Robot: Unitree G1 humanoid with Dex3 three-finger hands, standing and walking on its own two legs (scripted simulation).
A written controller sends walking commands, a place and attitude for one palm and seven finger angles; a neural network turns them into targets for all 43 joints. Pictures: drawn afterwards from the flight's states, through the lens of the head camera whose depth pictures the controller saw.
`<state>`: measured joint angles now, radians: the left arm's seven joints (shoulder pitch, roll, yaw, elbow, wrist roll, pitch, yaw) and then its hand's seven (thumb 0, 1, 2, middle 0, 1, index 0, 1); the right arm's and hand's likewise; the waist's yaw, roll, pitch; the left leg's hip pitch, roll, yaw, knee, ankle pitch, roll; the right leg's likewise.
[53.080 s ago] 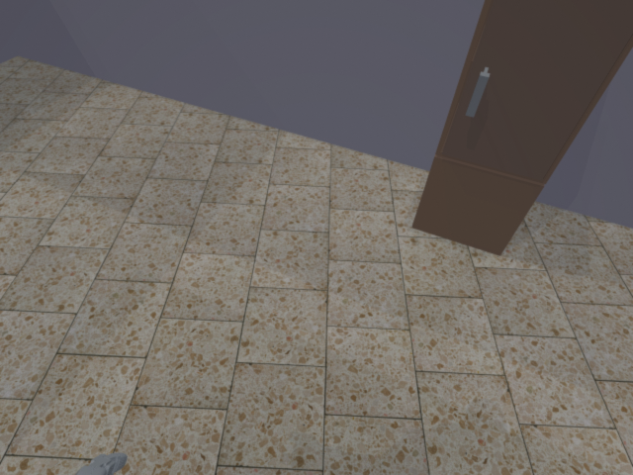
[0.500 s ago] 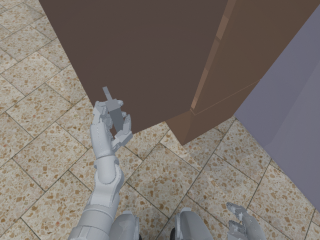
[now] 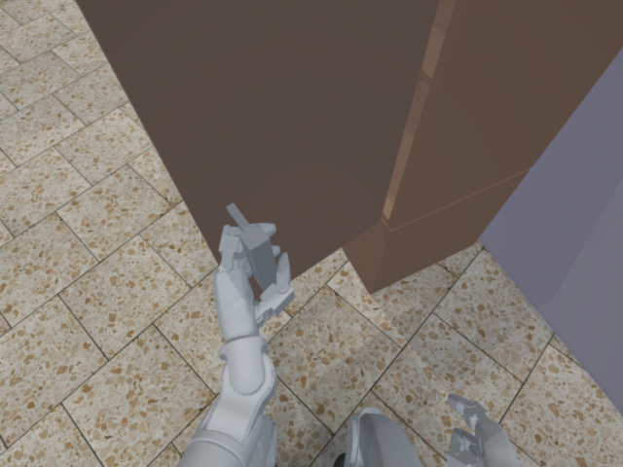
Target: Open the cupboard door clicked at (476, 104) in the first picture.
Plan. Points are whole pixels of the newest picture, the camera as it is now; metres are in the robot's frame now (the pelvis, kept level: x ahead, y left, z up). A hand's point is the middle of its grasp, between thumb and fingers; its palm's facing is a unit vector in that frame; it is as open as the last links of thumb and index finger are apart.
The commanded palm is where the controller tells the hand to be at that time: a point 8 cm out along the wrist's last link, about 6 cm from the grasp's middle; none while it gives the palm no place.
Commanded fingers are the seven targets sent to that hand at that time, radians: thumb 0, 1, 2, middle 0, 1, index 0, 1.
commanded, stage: open thumb and fingers to let go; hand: left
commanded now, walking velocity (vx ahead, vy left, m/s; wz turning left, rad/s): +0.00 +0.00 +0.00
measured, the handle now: (251, 248) +0.38 +0.09 +0.03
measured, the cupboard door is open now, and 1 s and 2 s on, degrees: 100 100 100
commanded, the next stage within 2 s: slide the hand sideways off the handle in 0.70 s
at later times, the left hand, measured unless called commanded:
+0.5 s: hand (276, 286) +0.33 +0.05 +0.02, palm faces +0.21 -0.98 +0.00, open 13.8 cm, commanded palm +0.30 +0.10 +0.02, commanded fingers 0.00 -0.50 0.30 -0.22 -0.70 -0.22 -0.70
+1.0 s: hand (263, 306) +0.31 +0.07 +0.02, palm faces -0.27 -0.96 -0.08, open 16.3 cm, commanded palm +0.29 +0.10 +0.02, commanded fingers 0.00 -0.50 0.30 -0.15 -0.30 -0.15 -0.30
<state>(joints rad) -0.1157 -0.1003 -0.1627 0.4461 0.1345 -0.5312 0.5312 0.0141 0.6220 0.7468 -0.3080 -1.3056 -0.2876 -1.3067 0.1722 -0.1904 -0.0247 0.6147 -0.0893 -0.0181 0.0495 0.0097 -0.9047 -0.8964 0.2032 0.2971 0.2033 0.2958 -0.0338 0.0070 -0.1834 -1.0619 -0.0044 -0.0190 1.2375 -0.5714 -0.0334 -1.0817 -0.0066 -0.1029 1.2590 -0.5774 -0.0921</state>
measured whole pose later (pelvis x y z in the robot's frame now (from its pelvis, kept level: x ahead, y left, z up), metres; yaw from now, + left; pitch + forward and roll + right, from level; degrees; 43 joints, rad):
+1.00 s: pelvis -0.03 +0.04 -0.01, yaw -1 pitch +20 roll -1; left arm -0.24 0.08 -0.22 0.52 -0.01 -0.50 0.06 -0.02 -0.50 0.30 -0.21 -0.38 -0.11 -0.38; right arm 0.21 -0.22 -0.01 0.56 -0.02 0.03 0.05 0.01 -0.90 -0.90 0.20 0.30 0.20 0.30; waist -0.04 0.04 -0.16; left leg -1.10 -0.02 0.00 1.30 -0.56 0.03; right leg -1.09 -0.03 -0.09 1.27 -0.53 -0.04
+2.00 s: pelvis -0.02 +0.04 -0.02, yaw -2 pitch +21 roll -2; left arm 0.30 0.18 -0.07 -0.02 -0.15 -0.42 -0.18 -0.02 -0.50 0.30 -0.15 -0.30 -0.15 -0.30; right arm 0.20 -0.23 0.01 0.43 0.01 -0.02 0.00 0.01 -0.90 -0.90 0.20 0.30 0.20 0.30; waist -0.02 0.03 -0.18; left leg -1.14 0.00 -0.01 1.39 -0.62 0.02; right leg -1.13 -0.01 -0.09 1.35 -0.59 -0.04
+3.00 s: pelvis +0.03 +0.05 +0.09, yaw -2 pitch +2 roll -1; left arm 0.56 0.32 0.13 -0.39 -0.05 0.00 0.13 -0.01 0.08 0.55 -0.18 -0.30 -0.18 -0.30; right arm 0.27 -0.22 0.07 0.51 0.03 -0.07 -0.11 0.01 -0.90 -0.90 0.21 0.30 0.21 0.30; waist 0.03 0.07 -0.08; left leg -0.33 -0.02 0.01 0.70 -0.40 0.04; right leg -0.33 0.00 -0.06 0.66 -0.36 -0.01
